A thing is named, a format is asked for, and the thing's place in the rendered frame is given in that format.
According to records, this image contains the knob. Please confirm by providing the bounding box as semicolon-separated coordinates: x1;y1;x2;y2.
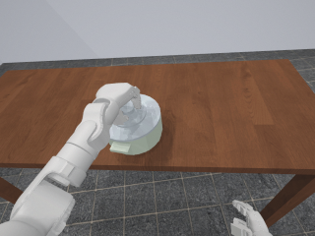
120;102;135;116

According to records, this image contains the lid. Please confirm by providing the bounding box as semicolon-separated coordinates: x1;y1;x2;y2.
109;94;161;143

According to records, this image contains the right robot hand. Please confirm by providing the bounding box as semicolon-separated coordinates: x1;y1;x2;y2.
230;200;269;236

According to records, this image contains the robot left upper arm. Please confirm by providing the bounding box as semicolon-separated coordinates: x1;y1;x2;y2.
0;180;76;236

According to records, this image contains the table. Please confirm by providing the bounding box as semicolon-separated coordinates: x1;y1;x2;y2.
0;59;315;228

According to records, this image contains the pot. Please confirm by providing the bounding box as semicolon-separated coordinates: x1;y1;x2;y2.
109;116;162;155

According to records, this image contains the left robot hand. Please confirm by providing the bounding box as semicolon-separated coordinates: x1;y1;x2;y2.
95;83;142;126

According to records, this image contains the robot left forearm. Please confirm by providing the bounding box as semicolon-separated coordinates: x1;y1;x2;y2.
9;95;119;220

